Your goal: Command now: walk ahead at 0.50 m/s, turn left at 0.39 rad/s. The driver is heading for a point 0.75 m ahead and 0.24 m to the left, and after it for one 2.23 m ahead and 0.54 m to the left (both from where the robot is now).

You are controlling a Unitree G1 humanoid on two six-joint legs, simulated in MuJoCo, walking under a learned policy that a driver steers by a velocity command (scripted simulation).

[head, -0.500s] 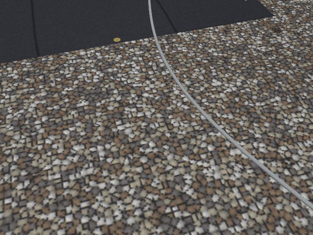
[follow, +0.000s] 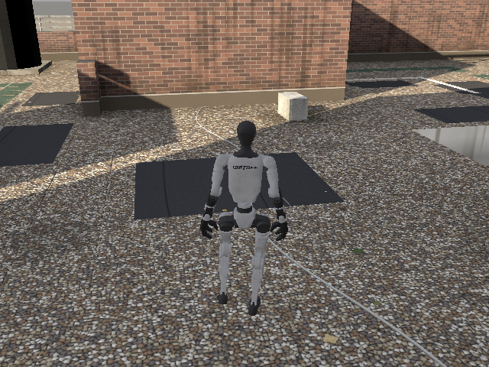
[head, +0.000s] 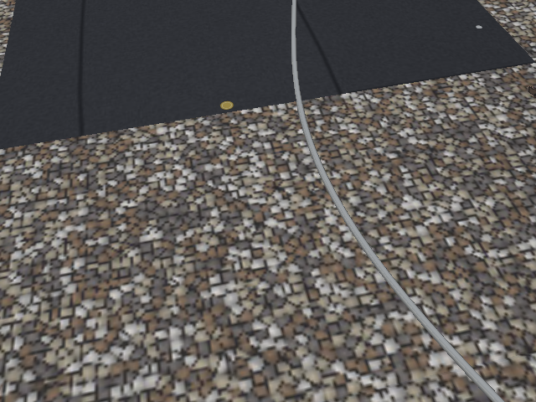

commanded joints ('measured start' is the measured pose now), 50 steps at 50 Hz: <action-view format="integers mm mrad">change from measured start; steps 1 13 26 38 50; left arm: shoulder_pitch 65 184 2 -393 -43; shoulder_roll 81 137 99 101 133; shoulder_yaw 10 13 9 -20 6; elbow -24 10 -182 -340 -220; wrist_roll -4 3 32 17 6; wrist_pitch -25 -2 59 58 30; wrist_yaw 7 40 -14 -37 -16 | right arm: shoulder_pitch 32 -242 8 244 98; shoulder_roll -5 -28 -154 -157 -135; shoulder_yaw -4 8 -36 -22 -1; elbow -42 -176 -108 -88 -145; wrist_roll -5 -8 33 16 -2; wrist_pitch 22 17 -27 -27 -31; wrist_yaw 15 36 -18 -28 -5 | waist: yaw -20 7 45 -101 11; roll -94 -130 -55 35 -57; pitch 14 28 -47 7 -33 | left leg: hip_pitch -119 -35 362 585 -51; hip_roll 44 -69 68 51 -58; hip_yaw -5 187 -237 -246 -101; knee -8 -495 -915 -892 90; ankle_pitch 97 126 457 583 -83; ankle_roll -13 64 212 117 2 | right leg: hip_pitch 31 277 -416 -557 49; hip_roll -282 -306 -163 -92 -318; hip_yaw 154 -80 193 138 564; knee -204 -35 793 325 -129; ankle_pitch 243 851 -109 187 -56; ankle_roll -39 -11 126 104 -149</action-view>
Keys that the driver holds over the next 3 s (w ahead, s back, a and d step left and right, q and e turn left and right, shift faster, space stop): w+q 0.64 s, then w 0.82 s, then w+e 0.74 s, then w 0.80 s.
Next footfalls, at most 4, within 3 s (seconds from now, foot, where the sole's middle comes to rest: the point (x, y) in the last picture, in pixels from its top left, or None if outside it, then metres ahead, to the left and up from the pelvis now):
0.34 left None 0.32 0.11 -0.78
0.90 right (250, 324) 0.69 0.10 -0.78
1.42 left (145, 281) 0.83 0.40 -0.78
1.98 right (176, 193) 1.16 0.35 -0.78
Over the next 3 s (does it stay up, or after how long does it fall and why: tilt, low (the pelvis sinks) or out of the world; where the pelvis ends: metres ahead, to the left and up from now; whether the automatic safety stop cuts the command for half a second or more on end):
stays up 1.55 0.45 -0.01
